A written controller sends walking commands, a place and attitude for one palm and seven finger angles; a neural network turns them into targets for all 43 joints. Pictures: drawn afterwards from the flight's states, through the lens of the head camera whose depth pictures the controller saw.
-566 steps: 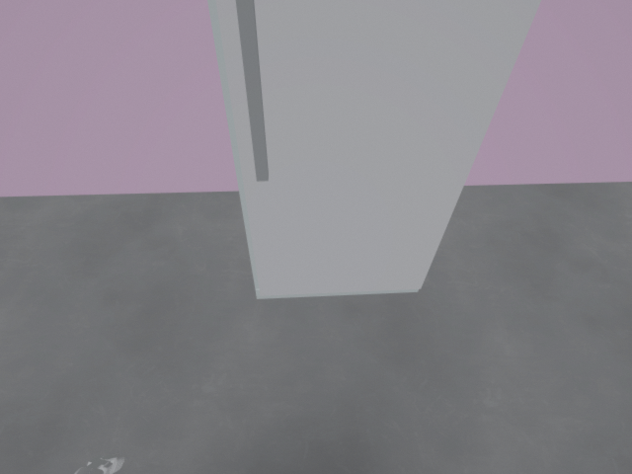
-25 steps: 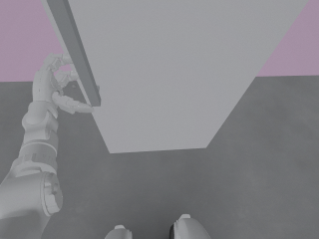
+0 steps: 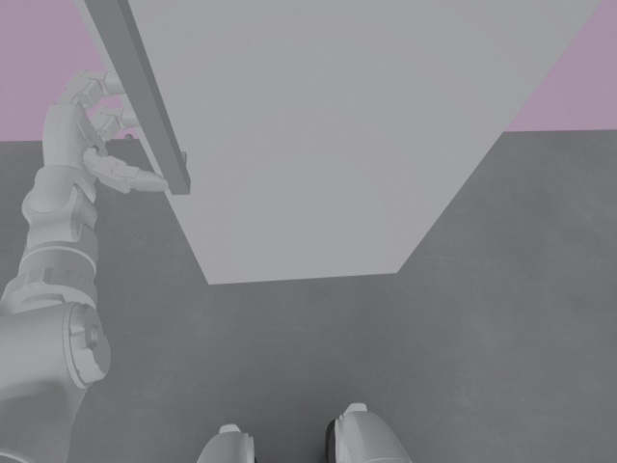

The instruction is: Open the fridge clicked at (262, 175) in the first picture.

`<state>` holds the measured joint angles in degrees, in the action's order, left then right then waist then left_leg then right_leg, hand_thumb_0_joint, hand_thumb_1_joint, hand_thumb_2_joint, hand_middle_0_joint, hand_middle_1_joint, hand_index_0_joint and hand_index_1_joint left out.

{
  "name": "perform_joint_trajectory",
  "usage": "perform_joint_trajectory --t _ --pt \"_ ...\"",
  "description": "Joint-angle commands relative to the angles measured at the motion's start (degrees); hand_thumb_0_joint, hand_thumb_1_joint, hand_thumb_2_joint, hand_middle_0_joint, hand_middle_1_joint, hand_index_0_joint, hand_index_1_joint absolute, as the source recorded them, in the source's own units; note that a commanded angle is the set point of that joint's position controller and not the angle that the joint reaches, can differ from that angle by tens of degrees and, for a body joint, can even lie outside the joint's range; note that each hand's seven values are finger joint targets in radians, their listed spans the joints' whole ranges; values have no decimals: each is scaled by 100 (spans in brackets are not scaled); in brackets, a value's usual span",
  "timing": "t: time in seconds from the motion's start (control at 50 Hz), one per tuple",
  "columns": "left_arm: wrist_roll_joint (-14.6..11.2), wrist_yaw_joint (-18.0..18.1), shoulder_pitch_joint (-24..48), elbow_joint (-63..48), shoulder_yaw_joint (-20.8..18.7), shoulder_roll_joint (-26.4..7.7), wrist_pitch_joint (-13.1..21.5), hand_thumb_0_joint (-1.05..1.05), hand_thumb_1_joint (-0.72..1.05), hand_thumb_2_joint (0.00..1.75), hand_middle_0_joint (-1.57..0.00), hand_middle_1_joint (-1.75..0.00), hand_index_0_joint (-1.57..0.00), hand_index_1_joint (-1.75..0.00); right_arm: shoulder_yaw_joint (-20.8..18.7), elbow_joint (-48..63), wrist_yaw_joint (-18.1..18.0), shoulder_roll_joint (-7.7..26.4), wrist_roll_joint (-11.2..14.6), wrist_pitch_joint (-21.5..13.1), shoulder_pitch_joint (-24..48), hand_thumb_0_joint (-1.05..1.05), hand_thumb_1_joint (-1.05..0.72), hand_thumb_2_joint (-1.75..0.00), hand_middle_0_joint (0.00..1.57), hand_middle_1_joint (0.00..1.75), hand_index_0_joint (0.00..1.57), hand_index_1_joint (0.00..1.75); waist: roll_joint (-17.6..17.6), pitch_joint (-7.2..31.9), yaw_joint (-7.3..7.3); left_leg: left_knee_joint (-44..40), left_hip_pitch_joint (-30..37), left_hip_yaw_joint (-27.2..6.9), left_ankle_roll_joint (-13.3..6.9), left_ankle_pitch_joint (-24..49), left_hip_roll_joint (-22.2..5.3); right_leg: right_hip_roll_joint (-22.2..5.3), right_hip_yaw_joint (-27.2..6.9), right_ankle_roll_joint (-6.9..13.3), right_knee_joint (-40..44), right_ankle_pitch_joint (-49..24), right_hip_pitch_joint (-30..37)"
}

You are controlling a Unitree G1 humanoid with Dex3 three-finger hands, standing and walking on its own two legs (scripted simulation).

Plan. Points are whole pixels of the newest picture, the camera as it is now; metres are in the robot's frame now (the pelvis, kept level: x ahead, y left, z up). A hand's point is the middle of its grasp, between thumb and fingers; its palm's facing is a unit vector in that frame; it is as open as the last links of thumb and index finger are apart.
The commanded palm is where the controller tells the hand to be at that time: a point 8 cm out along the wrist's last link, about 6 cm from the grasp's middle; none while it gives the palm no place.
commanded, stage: slide the fingers in behind the handle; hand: left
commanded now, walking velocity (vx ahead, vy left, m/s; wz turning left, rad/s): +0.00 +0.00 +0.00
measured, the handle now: (128, 29) +0.54 +0.16 +0.20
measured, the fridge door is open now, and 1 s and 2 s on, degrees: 0 0 0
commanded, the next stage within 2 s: grip the handle and tug to test in 1.78 s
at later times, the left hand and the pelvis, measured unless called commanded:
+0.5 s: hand (148, 150) +0.48 +0.17 +0.09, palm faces +0.00 -1.00 -0.01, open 13.9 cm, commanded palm +0.46 +0.22 +0.09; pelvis +0.01 +0.00 +0.00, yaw +0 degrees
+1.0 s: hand (167, 146) +0.49 +0.15 +0.09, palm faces +0.00 -1.00 -0.01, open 14.0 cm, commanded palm +0.46 +0.20 +0.09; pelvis +0.00 -0.01 +0.00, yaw +0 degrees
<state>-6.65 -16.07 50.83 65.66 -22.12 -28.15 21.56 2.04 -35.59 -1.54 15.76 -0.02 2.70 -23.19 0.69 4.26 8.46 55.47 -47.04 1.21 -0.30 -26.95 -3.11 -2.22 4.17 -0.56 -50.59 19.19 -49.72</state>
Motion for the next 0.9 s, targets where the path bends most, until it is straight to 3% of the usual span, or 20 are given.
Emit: perform_joint_trajectory --t 0.0,0.06,0.1,0.14,0.18,0.22,0.32,0.34,0.4,0.42,0.52,0.56,0.6,0.62,0.64,0.8,0.84,0.86,0.88 --pt "-49 118 2619 -1122 6 -1157 319 0 -50 30 -30 -120 -30 -120 -397 326 -73 972 -9 -134 -854 0 -90 -90 20 30 20 30 610 2639 124 -745 1441 -307 -43 1979 233 375 -149 150 431 -1311 1364" --pt "-72 118 2543 -1169 -52 -1225 342 0 -50 30 -30 -120 -30 -120 -389 354 -54 983 -14 -125 -852 0 -90 -90 20 30 20 30 625 2558 85 -763 1389 -289 -45 1951 242 380 -140 167 430 -1291 1413" --pt "-59 111 2493 -1357 -11 -1172 379 0 -50 30 -30 -120 -30 -120 -410 375 -39 977 -15 -111 -810 0 -90 -90 20 30 20 30 689 2749 42 -758 1556 -310 -20 2044 218 381 -128 164 402 -1312 1379" --pt "-101 110 2320 -1248 178 -881 351 0 -50 30 -30 -120 -30 -120 -396 412 -18 952 -1 -106 -747 0 -90 -90 20 30 20 30 579 2477 59 -805 1431 -281 -22 1869 227 387 -112 164 450 -1224 1377" --pt "-116 164 2300 -1501 -9 -1067 434 0 -50 30 -30 -120 -30 -120 -416 444 -16 968 -3 -102 -743 0 -90 -90 20 30 20 30 643 2690 -46 -824 1571 -309 -8 2041 219 388 -100 180 400 -1320 1476" --pt "-134 233 2166 -1516 -43 -1046 428 0 -50 30 -30 -120 -30 -120 -415 461 -10 941 3 -93 -714 0 -90 -90 20 30 20 30 425 2643 -60 -820 1438 -261 -25 2046 234 386 -119 162 417 -1440 1640" --pt "-113 381 1784 -1851 -48 -948 510 0 -50 30 -30 -120 -30 -120 -446 526 16 892 14 -87 -638 0 -90 -90 20 30 20 30 457 2740 -189 -838 1546 -220 -12 2311 236 382 -135 165 397 -1702 1835" --pt "-102 390 1816 -1843 129 -751 495 0 -50 30 -30 -120 -30 -120 -430 539 25 868 22 -89 -589 0 -90 -90 20 30 20 30 519 2624 -143 -861 1515 -200 -5 2246 241 379 -135 163 410 -1676 1802" --pt "-99 459 1839 -1867 38 -833 508 0 -50 30 -30 -120 -30 -120 -449 505 17 870 28 -92 -579 0 -90 -90 20 30 20 30 438 2595 -159 -875 1502 -200 -3 2206 245 371 -137 164 413 -1698 1862" --pt "-97 468 1866 -1934 159 -683 520 0 -50 30 -30 -120 -30 -120 -444 518 16 854 31 -101 -536 0 -90 -90 20 30 20 30 415 2563 -131 -889 1520 -204 -5 2166 243 370 -128 162 419 -1658 1816" --pt "-70 544 2055 -1674 276 -549 514 0 -50 30 -30 -120 -30 -120 -441 426 -8 850 36 -134 -500 0 -90 -90 20 30 20 30 163 2338 -16 -889 1315 -180 -39 1840 269 352 -170 138 474 -1538 1804" --pt "-56 544 2107 -1693 326 -481 545 0 -50 30 -30 -120 -30 -120 -433 452 -8 845 32 -162 -493 0 -90 -90 20 30 20 30 369 2394 -42 -878 1384 -179 -31 1841 285 344 -167 167 443 -1500 1767" --pt "-46 566 2182 -1648 304 -519 560 0 -50 30 -30 -120 -30 -120 -442 397 -11 842 21 -166 -504 0 -90 -90 20 30 20 30 216 2503 -24 -843 1362 -200 -33 1934 283 334 -178 148 416 -1626 1834" --pt "-32 572 2084 -1606 330 -459 557 0 -50 30 -30 -120 -30 -120 -443 418 -5 836 23 -165 -490 0 -90 -90 20 30 20 30 318 2522 -69 -840 1383 -192 -22 1968 291 331 -180 158 407 -1624 1802" --pt "-55 577 2128 -1581 412 -338 529 0 -50 30 -30 -120 -30 -120 -434 412 7 824 19 -172 -466 0 -90 -90 20 30 20 30 338 2466 -21 -831 1357 -162 -31 1900 295 333 -187 145 436 -1598 1759" --pt "-3 668 1988 -1666 34 -804 568 0 -50 30 -30 -120 -30 -120 -447 469 -4 839 23 -162 -490 0 -90 -90 20 30 20 30 165 2803 -145 -797 1126 -100 -61 1892 326 327 -267 127 390 -1829 2210" --pt "0 652 2103 -1759 286 -504 570 0 -50 30 -30 -120 -30 -120 -449 461 7 802 26 -171 -490 0 -90 -90 20 30 20 30 251 2711 -83 -823 1166 -95 -53 1900 323 321 -247 124 405 -1836 2149" --pt "-16 656 2073 -1800 312 -441 589 0 -50 30 -30 -120 -30 -120 -453 485 12 801 16 -179 -499 0 -90 -90 20 30 20 30 419 2731 -104 -812 1285 -109 -46 2038 324 335 -232 150 383 -1881 2090" --pt "-50 674 2051 -1841 224 -507 587 0 -50 30 -30 -120 -30 -120 -463 448 23 818 14 -181 -531 0 -90 -90 20 30 20 30 335 2840 -120 -815 1345 -126 -40 2103 311 340 -224 139 390 -1924 2123"
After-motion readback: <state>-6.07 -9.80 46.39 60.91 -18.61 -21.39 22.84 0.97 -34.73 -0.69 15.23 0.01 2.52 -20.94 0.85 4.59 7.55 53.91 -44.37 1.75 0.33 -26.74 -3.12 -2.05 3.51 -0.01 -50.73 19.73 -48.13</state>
